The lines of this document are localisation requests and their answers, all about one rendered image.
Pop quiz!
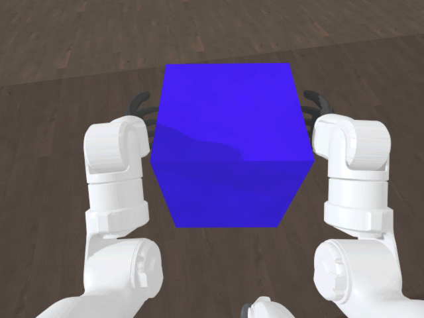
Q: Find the right robot upper arm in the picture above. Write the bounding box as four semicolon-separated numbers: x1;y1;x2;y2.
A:
313;239;424;318

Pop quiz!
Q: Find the left robot forearm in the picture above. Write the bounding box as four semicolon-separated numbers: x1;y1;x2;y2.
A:
83;115;150;288

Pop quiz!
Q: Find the right robot hand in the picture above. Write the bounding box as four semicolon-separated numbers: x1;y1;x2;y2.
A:
301;90;335;150

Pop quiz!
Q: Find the left robot upper arm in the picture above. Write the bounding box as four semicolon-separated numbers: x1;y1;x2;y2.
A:
36;238;163;318

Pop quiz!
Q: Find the carton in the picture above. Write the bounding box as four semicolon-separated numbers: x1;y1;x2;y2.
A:
150;63;315;228

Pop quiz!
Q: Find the robot right thigh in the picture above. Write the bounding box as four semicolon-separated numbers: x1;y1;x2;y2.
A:
248;301;295;318

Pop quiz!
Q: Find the left robot hand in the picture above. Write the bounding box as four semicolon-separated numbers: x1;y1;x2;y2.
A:
124;91;159;149

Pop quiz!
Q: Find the right robot shin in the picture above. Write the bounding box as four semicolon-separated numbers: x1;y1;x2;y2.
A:
253;296;270;305

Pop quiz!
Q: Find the right robot forearm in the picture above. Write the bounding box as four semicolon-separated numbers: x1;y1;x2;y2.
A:
312;114;402;288

